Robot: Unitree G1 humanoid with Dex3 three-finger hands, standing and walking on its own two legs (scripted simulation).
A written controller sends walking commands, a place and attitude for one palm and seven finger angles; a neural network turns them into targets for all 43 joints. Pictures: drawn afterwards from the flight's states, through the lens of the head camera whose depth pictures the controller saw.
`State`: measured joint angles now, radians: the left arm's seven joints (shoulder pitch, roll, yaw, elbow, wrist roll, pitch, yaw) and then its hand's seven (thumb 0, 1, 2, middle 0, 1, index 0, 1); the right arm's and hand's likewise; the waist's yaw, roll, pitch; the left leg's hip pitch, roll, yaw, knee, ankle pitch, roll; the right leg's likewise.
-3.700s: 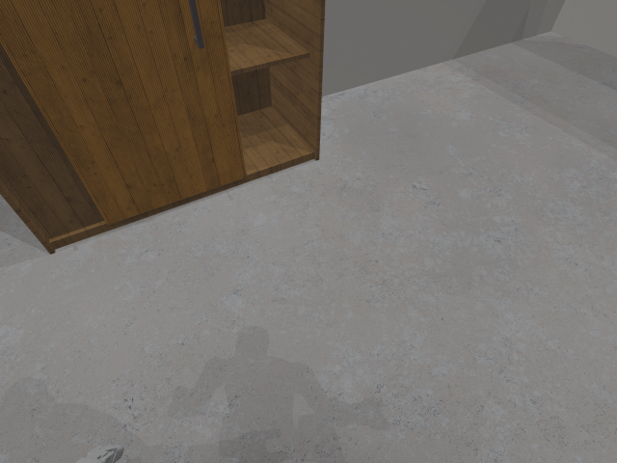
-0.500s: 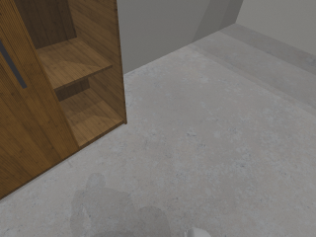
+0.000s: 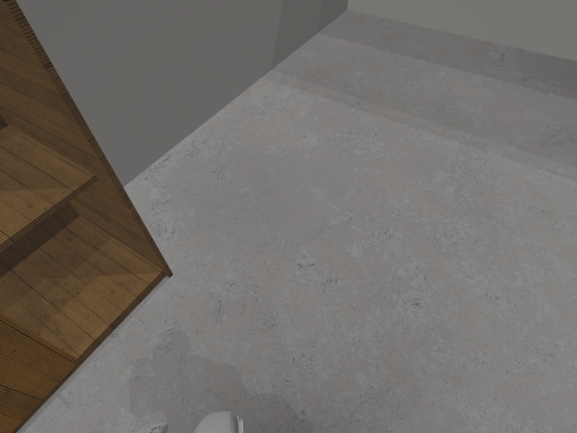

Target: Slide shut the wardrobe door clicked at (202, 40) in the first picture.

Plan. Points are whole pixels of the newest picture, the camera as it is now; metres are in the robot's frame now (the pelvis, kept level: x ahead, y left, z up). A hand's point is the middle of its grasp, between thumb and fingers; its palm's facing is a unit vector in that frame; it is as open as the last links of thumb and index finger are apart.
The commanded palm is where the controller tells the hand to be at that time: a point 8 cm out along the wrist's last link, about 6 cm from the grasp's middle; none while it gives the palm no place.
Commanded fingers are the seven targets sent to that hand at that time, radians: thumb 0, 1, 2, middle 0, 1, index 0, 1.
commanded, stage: turn to face it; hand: left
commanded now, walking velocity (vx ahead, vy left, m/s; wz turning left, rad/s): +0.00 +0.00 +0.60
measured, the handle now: out of the picture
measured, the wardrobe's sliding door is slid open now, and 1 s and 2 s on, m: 0.39 0.39 0.39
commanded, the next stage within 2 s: take the last steps up to it in 1.52 s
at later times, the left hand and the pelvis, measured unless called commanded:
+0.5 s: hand out of the picture +0.11 +0.27 -0.17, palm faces +0.31 -0.92 -0.24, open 7.4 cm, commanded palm none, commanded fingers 0.00 0.90 0.90 -0.20 -0.30 -0.20 -0.30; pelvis +0.09 +0.05 +0.00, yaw +16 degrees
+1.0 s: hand out of the picture +0.09 +0.19 -0.14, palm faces +0.55 -0.79 -0.28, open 7.4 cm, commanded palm none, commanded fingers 0.00 0.90 0.90 -0.20 -0.30 -0.20 -0.30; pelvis +0.12 -0.02 +0.01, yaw +35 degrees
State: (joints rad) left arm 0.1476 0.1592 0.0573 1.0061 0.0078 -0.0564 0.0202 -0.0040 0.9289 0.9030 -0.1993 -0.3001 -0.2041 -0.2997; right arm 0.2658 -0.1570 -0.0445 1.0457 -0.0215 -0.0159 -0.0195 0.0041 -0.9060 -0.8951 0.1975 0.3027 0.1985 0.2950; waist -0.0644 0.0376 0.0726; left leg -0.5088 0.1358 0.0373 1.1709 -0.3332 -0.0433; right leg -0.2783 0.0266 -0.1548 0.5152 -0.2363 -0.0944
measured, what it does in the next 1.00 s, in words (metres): walks ahead, turning left: left foot, then right foot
